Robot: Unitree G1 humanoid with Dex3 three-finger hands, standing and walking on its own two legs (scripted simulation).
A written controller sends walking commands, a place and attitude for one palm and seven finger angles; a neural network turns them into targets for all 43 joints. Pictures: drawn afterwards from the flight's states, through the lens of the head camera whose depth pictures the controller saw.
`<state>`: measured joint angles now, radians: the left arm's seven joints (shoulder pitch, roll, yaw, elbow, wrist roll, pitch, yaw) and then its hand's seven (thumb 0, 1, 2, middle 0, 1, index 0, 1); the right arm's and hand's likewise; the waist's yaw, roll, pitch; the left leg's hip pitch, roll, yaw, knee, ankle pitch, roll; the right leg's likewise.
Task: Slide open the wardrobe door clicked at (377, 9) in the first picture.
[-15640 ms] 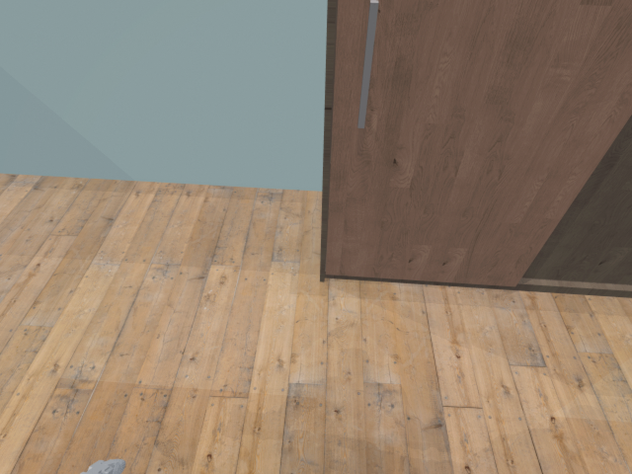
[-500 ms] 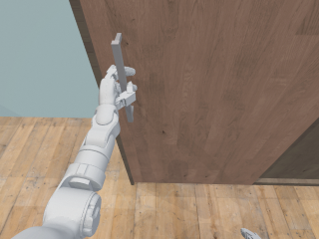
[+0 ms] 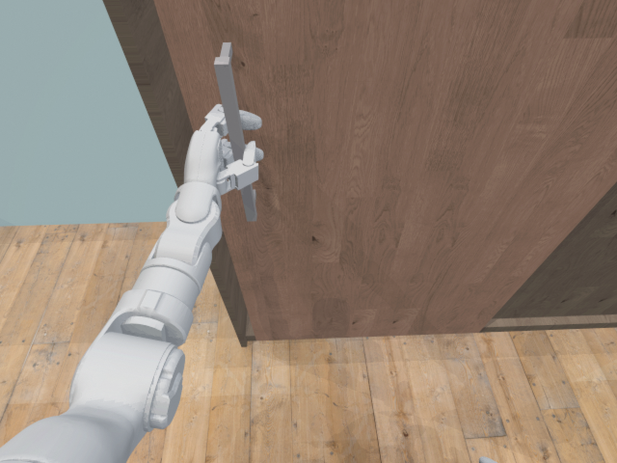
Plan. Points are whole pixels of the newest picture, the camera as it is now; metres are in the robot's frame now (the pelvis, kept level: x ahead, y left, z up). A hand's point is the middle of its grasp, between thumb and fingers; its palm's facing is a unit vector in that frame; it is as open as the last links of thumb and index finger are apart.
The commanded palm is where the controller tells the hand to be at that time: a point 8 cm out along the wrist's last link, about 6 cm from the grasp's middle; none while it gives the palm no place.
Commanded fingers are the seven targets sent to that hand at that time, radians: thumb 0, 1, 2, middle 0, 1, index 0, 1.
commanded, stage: step sideways, sliding the door along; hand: left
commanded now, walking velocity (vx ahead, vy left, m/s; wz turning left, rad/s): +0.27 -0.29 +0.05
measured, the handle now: (241, 146) +0.52 +0.10 +0.12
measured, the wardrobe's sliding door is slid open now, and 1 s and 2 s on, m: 0.03 0.14 0.50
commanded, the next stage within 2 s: none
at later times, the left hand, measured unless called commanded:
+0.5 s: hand (268, 166) +0.46 +0.06 +0.13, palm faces +0.15 -0.98 -0.14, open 5.9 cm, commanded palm +0.44 +0.04 +0.13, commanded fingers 0.00 0.90 0.90 -0.45 -1.40 -0.45 -1.40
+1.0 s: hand (341, 163) +0.47 -0.04 +0.13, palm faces +0.23 -0.96 -0.14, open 6.0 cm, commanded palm +0.44 -0.06 +0.13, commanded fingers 0.00 0.90 0.90 -0.45 -1.40 -0.45 -1.40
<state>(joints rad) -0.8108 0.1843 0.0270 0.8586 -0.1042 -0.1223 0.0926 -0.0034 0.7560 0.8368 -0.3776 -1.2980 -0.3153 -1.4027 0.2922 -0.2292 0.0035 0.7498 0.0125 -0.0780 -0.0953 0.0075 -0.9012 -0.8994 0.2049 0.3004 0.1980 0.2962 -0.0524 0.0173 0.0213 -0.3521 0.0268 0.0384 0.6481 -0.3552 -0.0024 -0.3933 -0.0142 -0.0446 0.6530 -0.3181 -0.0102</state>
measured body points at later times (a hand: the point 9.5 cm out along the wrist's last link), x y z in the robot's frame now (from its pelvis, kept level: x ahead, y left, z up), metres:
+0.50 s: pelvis +0.03 -0.09 -0.01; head +0.09 -0.10 +0.44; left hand +0.45 +0.11 +0.14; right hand +0.21 -0.30 -0.13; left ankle +0.02 +0.09 -0.72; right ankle +0.08 -0.21 -0.73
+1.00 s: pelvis +0.09 -0.20 +0.01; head +0.18 -0.21 +0.45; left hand +0.45 +0.01 +0.14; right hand +0.34 -0.37 -0.11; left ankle +0.05 -0.07 -0.71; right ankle +0.14 -0.28 -0.72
